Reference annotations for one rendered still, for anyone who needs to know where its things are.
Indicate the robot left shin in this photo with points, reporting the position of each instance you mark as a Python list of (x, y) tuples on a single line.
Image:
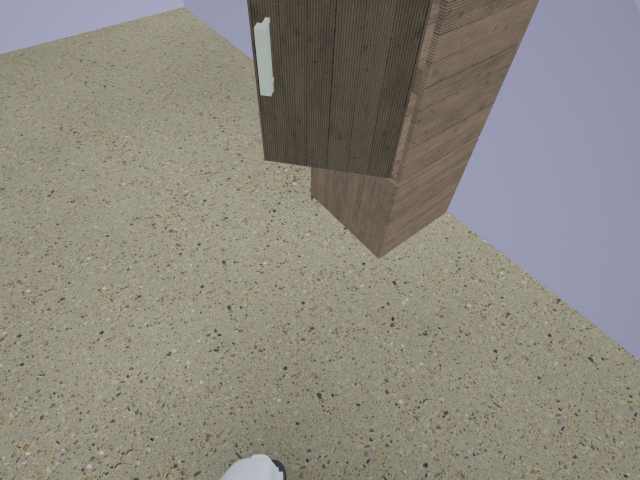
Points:
[(262, 456)]

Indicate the handle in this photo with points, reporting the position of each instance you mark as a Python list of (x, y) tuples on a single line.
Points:
[(264, 59)]

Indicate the cupboard door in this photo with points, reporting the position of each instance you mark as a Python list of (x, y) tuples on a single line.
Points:
[(343, 75)]

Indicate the robot left thigh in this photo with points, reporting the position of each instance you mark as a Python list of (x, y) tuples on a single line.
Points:
[(253, 469)]

